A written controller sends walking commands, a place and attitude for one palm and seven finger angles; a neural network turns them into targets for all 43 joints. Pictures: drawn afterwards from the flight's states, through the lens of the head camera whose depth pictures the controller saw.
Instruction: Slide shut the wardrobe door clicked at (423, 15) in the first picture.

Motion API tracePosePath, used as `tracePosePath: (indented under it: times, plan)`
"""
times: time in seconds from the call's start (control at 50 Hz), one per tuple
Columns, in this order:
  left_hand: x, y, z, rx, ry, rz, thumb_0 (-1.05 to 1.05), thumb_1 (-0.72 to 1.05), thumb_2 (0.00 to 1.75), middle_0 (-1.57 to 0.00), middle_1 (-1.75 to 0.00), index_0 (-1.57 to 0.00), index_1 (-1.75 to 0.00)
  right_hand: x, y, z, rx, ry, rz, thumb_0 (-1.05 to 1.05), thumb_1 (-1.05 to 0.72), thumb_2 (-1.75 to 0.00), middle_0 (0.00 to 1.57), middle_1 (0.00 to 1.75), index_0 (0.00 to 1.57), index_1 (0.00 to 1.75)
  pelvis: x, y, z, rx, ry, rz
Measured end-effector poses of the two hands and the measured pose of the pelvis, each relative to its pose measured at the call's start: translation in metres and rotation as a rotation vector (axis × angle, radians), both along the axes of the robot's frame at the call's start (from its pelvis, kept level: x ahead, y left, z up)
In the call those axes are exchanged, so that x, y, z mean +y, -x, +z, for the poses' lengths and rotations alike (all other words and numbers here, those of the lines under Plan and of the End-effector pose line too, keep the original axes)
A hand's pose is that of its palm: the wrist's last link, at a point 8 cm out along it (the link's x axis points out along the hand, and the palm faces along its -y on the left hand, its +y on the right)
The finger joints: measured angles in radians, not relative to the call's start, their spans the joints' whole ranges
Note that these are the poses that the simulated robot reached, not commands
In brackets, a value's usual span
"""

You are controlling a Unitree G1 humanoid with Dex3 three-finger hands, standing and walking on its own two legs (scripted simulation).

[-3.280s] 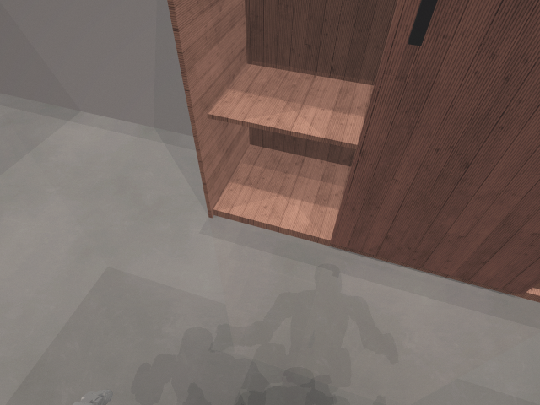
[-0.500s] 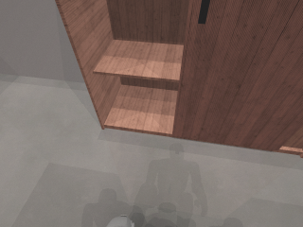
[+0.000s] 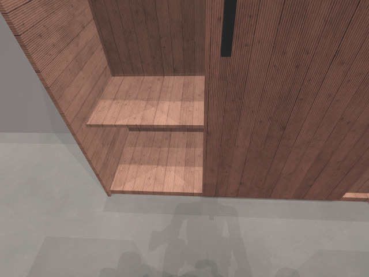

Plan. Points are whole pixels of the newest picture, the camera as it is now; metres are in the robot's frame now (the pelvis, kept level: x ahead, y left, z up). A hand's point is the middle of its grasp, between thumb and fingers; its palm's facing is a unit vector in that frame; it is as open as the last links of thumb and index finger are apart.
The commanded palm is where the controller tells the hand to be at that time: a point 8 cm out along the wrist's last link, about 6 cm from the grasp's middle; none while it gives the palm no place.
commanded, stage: take the last steps up to it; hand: right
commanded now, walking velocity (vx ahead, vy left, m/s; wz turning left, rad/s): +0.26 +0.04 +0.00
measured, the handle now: (227, 22) +0.67 -0.10 +0.26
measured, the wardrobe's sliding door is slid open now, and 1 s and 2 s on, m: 0.57 0.57 0.57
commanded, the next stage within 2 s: come to a stop and stand still in 0.30 s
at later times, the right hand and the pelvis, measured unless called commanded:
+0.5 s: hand (256, 253) +0.23 -0.17 -0.16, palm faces -0.04 +0.98 -0.20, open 7.3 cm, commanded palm none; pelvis +0.16 +0.01 +0.01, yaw +2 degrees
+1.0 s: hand (285, 267) +0.20 -0.24 -0.18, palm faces +0.07 +0.98 -0.20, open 7.3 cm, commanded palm none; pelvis +0.14 -0.04 +0.01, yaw +0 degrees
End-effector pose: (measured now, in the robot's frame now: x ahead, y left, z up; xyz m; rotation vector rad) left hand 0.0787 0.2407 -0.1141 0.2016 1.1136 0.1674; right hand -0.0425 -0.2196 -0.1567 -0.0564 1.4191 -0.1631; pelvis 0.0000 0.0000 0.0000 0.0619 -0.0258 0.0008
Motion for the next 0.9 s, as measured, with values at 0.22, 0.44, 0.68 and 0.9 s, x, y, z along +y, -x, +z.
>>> tracePosePath:
  times: [0.22,0.44,0.68,0.9]
  plan:
    - [-0.028,-0.021,0.006,0.094,-0.015,0.077,-0.02,0.95,0.9,-0.21,-0.3,-0.2,-0.3,-0.024,-0.091,0.014,0.013,-0.011,0.037,0.0,-0.91,-0.9,0.2,0.3,0.2,0.3,-0.024,-0.07,0.015,0.005,0.04,0.029]
    - [-0.041,0.022,-0.009,0.394,0.093,0.192,0.0,0.92,0.9,-0.2,-0.3,-0.2,-0.3,-0.013,-0.231,0.024,-0.1,0.047,0.121,0.01,-0.92,-0.9,0.2,0.3,0.2,0.3,-0.003,-0.137,0.014,0.005,0.065,0.032]
    - [-0.011,-0.048,-0.037,0.413,0.116,0.161,0.0,0.91,0.9,-0.2,-0.3,-0.19,-0.3,0.026,-0.313,0.028,-0.244,0.087,0.107,-0.01,-0.92,-0.9,0.2,0.3,0.2,0.3,0.019,-0.173,0.002,0.007,0.067,-0.008]
    - [-0.015,-0.144,-0.013,0.056,-0.027,0.038,0.0,0.91,0.9,-0.2,-0.3,-0.19,-0.3,-0.04,-0.274,0.006,-0.224,0.072,0.058,0.0,-0.91,-0.9,0.21,0.3,0.21,0.3,-0.024,-0.147,-0.009,0.0,0.043,-0.002]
